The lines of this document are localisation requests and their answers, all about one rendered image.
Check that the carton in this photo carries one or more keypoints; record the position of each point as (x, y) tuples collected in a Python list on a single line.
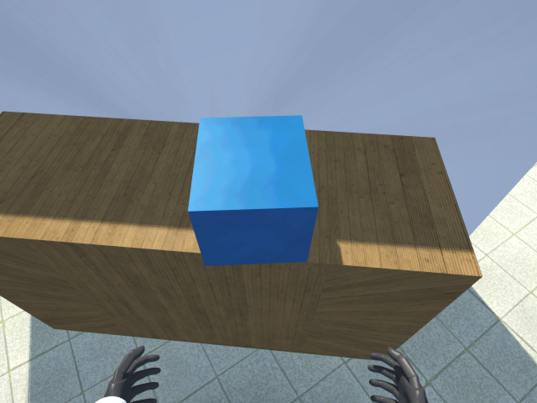
[(252, 196)]

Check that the left robot hand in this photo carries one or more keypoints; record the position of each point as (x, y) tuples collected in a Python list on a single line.
[(124, 377)]

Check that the pedestal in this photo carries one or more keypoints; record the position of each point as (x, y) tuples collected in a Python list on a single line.
[(95, 236)]

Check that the right robot hand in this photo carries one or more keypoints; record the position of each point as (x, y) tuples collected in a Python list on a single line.
[(407, 388)]

